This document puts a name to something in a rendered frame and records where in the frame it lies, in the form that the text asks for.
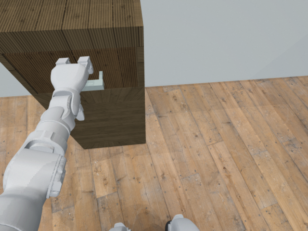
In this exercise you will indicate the robot right thigh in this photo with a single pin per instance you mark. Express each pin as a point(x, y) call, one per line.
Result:
point(182, 224)

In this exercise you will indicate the left robot shin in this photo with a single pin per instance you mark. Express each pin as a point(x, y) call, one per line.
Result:
point(119, 224)

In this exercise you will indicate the left robot upper arm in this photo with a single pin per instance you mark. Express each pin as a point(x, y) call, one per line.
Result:
point(34, 177)

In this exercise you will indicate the drawer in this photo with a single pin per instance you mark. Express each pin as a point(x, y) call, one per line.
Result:
point(117, 64)

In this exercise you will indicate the robot left hand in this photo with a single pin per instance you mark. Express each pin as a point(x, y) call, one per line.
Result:
point(73, 76)

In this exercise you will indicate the cabinet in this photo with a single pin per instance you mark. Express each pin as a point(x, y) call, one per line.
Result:
point(113, 117)

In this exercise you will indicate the handle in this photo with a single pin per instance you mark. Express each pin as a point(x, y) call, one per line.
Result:
point(97, 84)

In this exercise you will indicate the robot left forearm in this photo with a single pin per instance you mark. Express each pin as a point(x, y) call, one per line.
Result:
point(54, 127)

